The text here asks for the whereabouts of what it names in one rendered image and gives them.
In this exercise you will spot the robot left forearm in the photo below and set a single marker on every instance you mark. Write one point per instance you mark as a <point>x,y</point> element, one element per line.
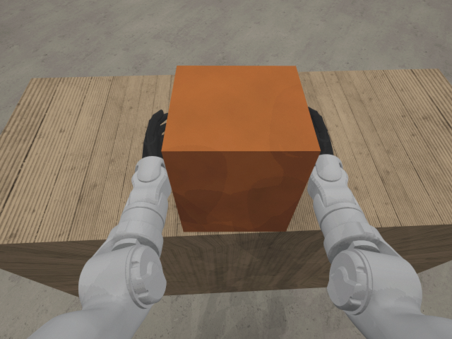
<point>144,214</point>

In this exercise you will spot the robot left upper arm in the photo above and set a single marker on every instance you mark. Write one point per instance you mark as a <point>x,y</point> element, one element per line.
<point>117,290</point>

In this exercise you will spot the left robot hand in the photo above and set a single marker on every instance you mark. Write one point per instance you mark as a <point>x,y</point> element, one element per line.
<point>153,140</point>

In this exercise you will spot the robot right forearm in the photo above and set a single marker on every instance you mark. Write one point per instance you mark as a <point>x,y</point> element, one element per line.
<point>339,215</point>

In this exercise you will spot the pedestal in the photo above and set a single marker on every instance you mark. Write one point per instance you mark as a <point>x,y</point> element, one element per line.
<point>70,148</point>

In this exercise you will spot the carton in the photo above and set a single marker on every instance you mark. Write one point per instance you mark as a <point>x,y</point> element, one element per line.
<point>239,147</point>

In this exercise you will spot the right robot hand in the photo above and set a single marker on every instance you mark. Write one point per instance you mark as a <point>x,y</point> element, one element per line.
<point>321,132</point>

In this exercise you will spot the robot right upper arm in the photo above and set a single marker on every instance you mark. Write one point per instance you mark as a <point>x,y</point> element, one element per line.
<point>381,294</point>

